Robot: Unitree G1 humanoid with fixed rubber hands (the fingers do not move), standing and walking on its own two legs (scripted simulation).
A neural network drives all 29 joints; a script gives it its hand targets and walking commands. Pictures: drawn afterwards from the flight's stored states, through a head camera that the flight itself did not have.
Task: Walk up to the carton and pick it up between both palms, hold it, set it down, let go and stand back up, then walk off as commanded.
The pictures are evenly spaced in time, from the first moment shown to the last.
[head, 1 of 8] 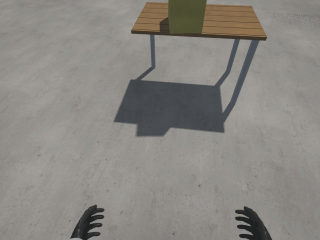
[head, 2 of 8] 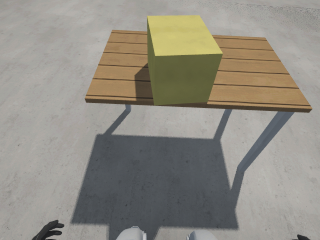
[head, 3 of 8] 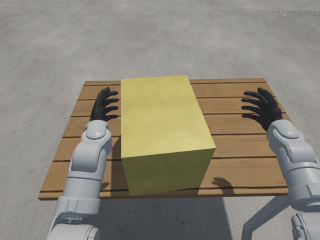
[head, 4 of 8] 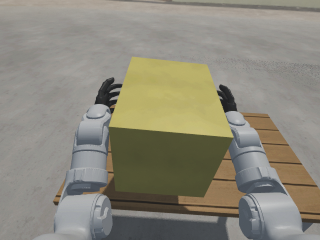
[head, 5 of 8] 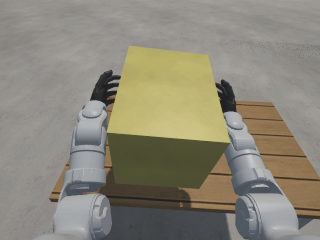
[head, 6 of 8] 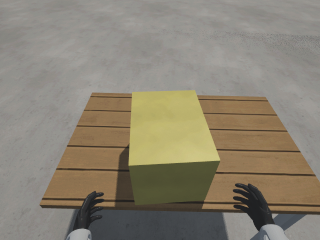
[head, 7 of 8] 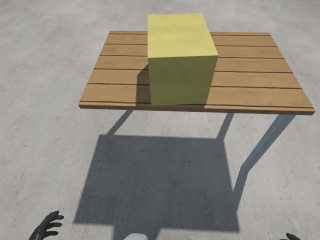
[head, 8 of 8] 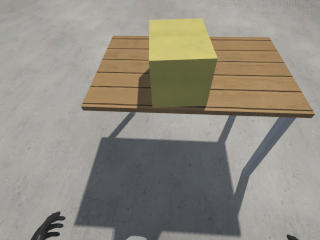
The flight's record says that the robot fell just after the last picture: no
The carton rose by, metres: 0.19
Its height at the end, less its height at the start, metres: +0.00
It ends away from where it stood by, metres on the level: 0.03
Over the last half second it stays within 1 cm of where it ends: yes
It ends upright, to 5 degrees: yes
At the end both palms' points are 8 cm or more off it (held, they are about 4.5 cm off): yes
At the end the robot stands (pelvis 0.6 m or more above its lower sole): yes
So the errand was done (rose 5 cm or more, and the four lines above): yes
